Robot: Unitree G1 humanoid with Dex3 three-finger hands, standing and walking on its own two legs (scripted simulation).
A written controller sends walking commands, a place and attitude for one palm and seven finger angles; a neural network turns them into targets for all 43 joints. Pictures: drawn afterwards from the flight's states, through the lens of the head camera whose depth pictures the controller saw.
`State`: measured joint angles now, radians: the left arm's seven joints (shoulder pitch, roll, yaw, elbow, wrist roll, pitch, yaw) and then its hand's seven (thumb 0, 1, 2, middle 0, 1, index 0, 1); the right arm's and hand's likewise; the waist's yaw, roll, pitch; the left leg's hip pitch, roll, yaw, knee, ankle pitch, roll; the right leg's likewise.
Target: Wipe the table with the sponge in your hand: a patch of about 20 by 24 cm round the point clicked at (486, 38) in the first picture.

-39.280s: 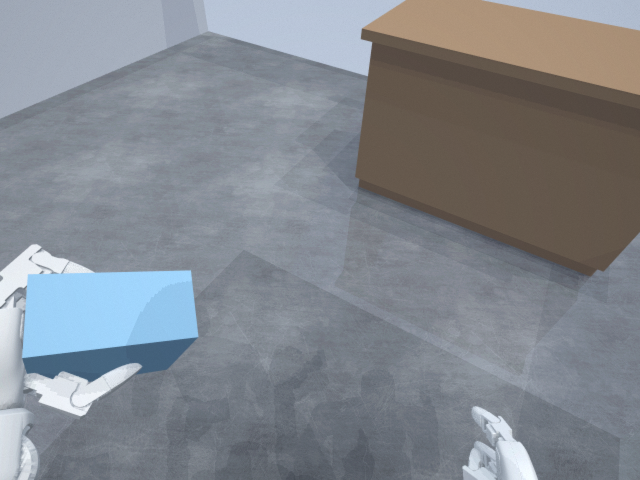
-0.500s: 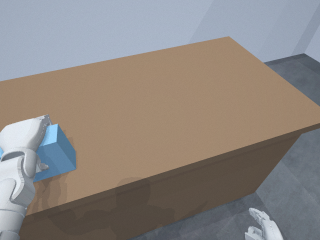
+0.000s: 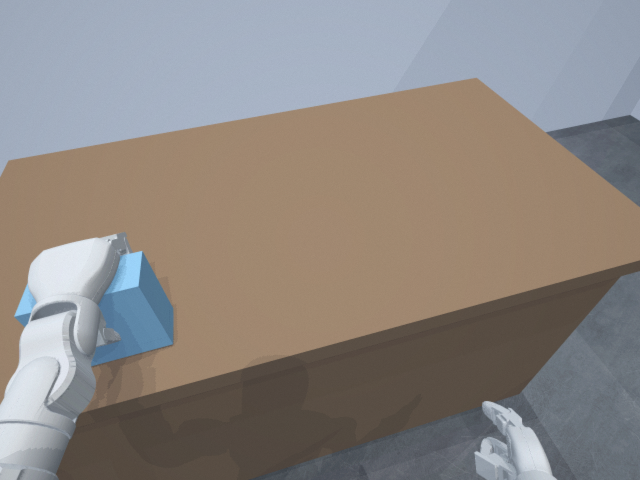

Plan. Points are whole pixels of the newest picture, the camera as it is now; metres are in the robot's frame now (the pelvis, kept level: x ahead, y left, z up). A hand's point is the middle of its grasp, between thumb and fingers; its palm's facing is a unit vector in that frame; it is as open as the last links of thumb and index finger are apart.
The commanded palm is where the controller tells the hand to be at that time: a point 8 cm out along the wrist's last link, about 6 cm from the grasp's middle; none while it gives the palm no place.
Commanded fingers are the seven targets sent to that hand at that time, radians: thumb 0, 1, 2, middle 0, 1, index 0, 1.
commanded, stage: lift the sponge slowly off the table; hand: left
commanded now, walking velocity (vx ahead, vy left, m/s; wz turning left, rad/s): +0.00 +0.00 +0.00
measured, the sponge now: (112, 321) +0.27 +0.33 +0.03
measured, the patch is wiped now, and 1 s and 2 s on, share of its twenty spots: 1.00 1.00 1.00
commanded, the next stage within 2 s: bring the sponge back beside the body in 1.76 s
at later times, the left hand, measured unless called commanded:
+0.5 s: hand (99, 294) +0.27 +0.32 +0.10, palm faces -0.01 -0.04 -1.00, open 10.6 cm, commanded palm +0.26 +0.32 +0.17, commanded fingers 0.00 0.10 1.30 -1.20 -1.60 -1.20 -1.60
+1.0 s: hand (89, 273) +0.28 +0.31 +0.14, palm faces +0.01 -0.01 -1.00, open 10.6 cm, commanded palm +0.25 +0.31 +0.21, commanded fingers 0.00 0.10 1.30 -1.20 -1.60 -1.20 -1.60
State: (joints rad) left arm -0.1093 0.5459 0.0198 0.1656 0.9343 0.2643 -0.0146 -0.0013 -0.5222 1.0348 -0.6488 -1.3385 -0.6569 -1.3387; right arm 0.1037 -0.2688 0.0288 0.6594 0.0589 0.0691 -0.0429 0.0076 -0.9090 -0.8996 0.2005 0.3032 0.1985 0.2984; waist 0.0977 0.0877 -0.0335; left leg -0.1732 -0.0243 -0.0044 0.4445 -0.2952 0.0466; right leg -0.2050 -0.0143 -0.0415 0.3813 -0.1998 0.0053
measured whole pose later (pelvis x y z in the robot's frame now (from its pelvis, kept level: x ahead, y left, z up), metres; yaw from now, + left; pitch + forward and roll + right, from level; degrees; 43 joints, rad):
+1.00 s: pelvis -0.02 -0.02 +0.00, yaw +0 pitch -1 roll -1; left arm -0.21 0.63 0.05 0.17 0.89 0.22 -0.12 0.00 -0.54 1.03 -0.69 -1.29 -0.69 -1.30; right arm 0.08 -0.29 0.04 0.67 0.07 0.06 -0.07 0.01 -0.91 -0.90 0.20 0.30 0.20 0.30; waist 0.10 0.10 0.00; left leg -0.11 -0.01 -0.02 0.39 -0.24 0.02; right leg -0.15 0.00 -0.05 0.35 -0.17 -0.02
